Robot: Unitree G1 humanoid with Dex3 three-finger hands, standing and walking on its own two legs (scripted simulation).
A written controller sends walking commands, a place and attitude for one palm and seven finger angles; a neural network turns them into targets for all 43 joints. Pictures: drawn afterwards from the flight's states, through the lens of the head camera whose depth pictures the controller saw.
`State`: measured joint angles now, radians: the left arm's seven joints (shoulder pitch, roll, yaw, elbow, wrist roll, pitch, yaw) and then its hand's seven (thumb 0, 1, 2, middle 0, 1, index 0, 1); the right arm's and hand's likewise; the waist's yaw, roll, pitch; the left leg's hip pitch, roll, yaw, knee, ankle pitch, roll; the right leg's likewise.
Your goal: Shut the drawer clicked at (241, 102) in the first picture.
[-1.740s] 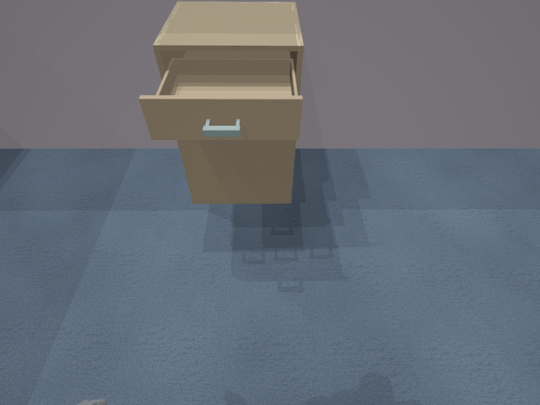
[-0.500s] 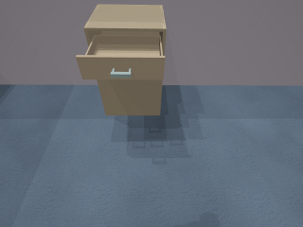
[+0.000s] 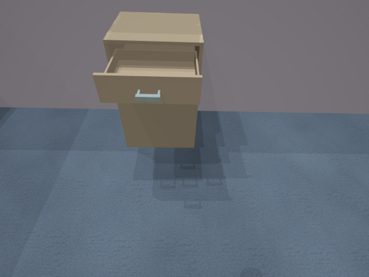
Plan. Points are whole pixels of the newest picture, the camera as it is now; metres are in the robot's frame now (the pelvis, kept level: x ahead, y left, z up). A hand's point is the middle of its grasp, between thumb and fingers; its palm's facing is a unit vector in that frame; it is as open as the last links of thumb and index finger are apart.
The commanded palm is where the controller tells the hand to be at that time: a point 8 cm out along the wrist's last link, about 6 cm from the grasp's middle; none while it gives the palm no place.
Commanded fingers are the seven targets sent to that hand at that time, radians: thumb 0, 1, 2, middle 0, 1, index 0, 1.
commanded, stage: walk to a spot facing it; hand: left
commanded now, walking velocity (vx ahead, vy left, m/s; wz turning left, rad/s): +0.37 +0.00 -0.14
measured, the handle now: (148, 94) +0.82 +0.21 -0.07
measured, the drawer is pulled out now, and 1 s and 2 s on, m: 0.30 0.30 0.30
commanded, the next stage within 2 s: turn to face it in 0.36 s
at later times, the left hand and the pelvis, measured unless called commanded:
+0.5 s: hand (136, 248) +0.24 +0.15 -0.18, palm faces -0.06 -0.97 -0.24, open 7.3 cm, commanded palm none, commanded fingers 0.00 0.90 0.90 -0.20 -0.30 -0.20 -0.30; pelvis +0.14 -0.04 -0.02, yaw -5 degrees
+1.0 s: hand (140, 246) +0.24 +0.14 -0.18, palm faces +0.06 -0.99 -0.15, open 7.3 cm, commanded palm none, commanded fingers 0.00 0.90 0.90 -0.20 -0.30 -0.20 -0.30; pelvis +0.25 -0.03 +0.00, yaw +1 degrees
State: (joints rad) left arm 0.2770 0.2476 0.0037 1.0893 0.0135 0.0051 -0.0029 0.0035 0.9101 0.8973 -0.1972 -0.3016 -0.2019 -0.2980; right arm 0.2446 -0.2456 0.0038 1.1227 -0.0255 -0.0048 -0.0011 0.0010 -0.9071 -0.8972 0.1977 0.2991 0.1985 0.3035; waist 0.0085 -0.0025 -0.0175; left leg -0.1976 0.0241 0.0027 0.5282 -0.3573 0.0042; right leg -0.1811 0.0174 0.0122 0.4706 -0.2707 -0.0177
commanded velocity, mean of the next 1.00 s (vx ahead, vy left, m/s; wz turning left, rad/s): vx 0.19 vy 0.00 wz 0.05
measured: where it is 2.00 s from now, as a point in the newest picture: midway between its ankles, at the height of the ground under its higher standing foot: (186, 239)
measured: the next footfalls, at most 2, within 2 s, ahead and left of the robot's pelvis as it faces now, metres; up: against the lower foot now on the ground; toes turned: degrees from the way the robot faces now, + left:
right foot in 0.40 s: +0.25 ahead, -0.14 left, +0.00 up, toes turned -14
left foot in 0.74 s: +0.32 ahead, +0.06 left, +0.00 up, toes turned +5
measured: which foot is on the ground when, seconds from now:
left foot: down 0.00-0.40, up 0.42-0.72, down 0.74-1.00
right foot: down 0.00-0.08, up 0.10-0.38, down 0.40-0.76, up 0.78-1.00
